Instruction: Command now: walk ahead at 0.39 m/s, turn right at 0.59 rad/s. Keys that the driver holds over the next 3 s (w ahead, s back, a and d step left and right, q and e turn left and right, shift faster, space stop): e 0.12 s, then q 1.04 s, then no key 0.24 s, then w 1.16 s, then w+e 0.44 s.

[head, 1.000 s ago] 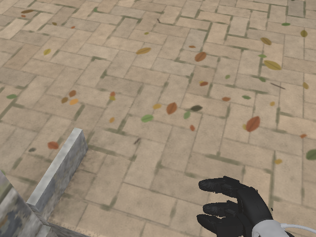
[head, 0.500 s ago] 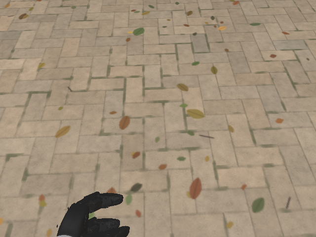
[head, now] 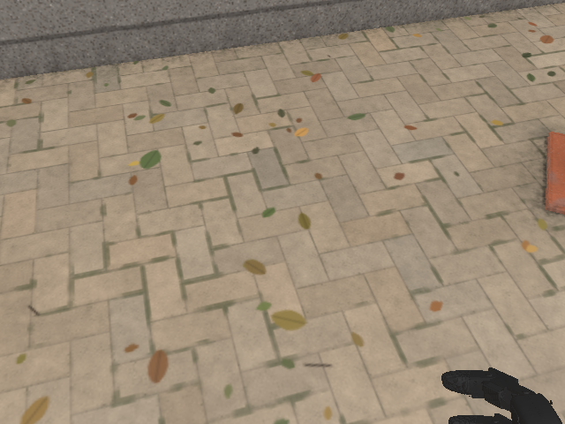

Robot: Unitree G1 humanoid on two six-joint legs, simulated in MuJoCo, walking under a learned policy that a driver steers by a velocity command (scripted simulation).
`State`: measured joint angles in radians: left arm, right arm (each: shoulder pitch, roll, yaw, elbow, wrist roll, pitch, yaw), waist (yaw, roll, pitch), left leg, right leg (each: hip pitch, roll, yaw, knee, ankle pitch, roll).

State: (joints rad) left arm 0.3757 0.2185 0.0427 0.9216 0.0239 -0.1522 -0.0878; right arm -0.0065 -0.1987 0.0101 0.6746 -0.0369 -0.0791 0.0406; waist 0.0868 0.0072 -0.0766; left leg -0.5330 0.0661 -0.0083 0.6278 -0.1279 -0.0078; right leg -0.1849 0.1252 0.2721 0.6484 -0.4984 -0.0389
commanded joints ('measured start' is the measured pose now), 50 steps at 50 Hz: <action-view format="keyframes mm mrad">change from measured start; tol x32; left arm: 1 117 -67 -21 -111 16 -7 14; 33 -505 89 51 -410 -28 157 69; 50 -344 125 53 -401 4 141 124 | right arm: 1 394 -243 -82 8 19 -74 -23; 12 5 -75 -52 -38 14 -67 -29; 20 407 -36 -53 33 31 -81 -11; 50 181 -255 -153 -164 67 95 -80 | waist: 1 -131 244 -430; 4 -131 107 14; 50 -134 -135 -16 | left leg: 1 970 310 -355 8 702 421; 2 1043 430 -728 -209 430 480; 4 532 348 -428 -298 -12 269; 11 114 71 87 -377 152 197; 18 192 128 -110 -110 241 198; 21 125 -68 112 36 -155 16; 41 340 103 -333 -119 573 232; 45 299 27 -354 -79 303 157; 48 -111 -171 -181 541 -619 -29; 50 -193 -107 -151 744 -423 -69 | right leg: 1 -377 46 -2 462 244 17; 3 -860 -23 -100 883 -27 35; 16 -216 -219 -274 65 303 107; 20 137 -454 -31 -141 881 -296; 28 55 -317 -291 -12 752 -33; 34 -575 -158 -219 437 -175 113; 44 -193 -70 -255 -17 201 81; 47 162 -453 108 -207 951 -101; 50 33 -474 126 -318 458 -198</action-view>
